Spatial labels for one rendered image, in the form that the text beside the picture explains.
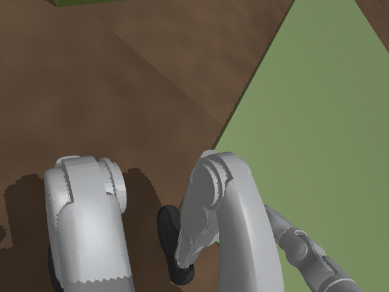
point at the right robot foot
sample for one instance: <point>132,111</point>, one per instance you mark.
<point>168,227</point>

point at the right robot arm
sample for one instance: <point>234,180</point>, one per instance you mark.
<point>321,273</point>

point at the right robot hand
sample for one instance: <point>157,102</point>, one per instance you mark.
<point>279,223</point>

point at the left robot foot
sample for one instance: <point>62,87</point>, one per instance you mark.
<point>54,282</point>

